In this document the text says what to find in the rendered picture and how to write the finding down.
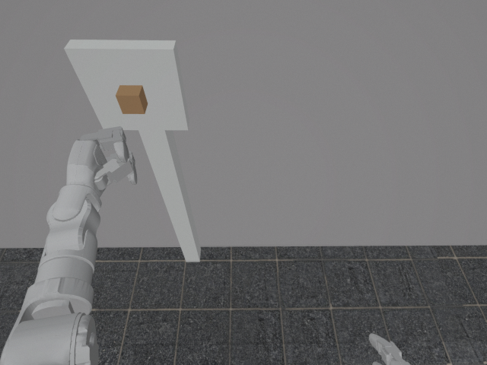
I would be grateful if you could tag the left robot forearm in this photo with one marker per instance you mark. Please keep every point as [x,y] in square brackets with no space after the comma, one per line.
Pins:
[63,282]

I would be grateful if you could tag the button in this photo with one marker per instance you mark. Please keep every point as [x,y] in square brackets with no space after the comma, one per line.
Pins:
[132,99]

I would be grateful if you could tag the left robot hand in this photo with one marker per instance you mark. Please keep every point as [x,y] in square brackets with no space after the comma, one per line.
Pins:
[89,167]

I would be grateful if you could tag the right robot hand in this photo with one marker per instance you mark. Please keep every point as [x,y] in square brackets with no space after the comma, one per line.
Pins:
[390,353]

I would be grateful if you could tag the panel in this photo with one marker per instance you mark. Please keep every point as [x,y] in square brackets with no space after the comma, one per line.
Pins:
[102,66]

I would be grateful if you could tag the left robot upper arm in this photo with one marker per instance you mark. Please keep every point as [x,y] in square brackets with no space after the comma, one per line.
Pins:
[59,340]

